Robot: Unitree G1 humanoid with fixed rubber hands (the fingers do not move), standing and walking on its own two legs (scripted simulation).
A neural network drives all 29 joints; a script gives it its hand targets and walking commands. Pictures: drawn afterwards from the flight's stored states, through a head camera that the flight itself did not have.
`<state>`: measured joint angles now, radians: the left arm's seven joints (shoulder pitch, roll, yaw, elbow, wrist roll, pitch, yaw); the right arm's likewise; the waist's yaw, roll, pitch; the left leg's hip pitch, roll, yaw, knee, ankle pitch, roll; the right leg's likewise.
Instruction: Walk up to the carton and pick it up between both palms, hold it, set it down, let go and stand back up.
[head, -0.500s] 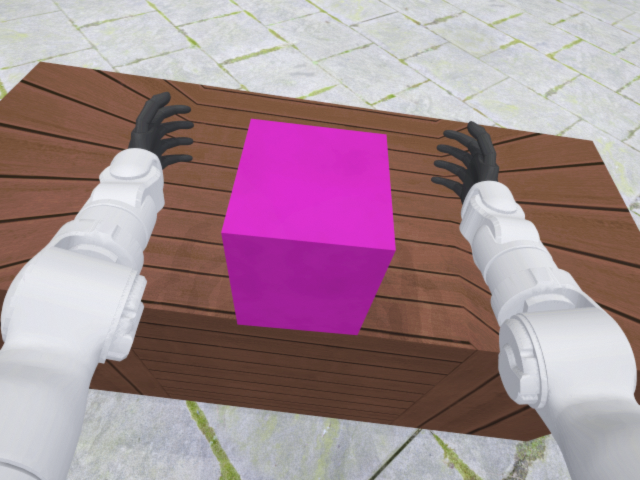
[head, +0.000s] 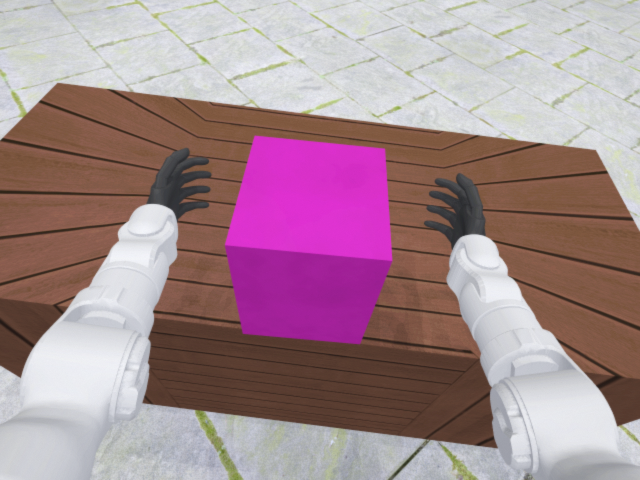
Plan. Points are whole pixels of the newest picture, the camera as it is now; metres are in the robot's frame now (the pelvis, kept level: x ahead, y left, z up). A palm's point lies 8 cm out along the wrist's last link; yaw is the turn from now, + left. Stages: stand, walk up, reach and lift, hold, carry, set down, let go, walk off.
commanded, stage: set down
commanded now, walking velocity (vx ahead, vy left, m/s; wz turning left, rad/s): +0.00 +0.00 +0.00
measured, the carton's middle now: (310, 245) +0.47 +0.02 -0.03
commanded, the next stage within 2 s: none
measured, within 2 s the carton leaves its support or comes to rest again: neither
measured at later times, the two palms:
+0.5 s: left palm (147, 268) +0.38 +0.23 +0.03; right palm (454, 290) +0.37 -0.17 +0.04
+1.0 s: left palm (146, 342) +0.30 +0.23 -0.03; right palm (454, 368) +0.29 -0.18 -0.04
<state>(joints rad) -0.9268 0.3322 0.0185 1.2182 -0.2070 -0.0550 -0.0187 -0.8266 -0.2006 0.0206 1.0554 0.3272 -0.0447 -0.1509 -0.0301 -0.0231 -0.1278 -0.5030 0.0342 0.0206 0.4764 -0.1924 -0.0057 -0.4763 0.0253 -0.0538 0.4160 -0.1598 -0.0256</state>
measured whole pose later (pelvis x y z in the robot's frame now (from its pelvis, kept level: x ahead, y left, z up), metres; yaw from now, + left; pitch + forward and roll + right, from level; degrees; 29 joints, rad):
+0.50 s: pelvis -0.01 +0.00 -0.01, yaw +1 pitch +9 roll -2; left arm -0.72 0.32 -0.07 1.23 -0.27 -0.25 -0.02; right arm -0.65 -0.14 0.01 1.11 0.29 -0.19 -0.14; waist -0.02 -0.03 -0.12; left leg -0.51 0.03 0.00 0.58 -0.24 0.00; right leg -0.47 0.02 -0.06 0.51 -0.20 -0.02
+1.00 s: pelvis -0.01 +0.00 -0.01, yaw +1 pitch +7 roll -2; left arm -0.36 0.28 -0.05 1.05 -0.26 -0.43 -0.04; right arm -0.31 -0.10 0.02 1.00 0.24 -0.41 -0.10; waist -0.02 -0.01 -0.06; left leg -0.49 0.03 -0.01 0.68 -0.30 0.00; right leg -0.46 0.02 -0.06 0.61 -0.27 -0.02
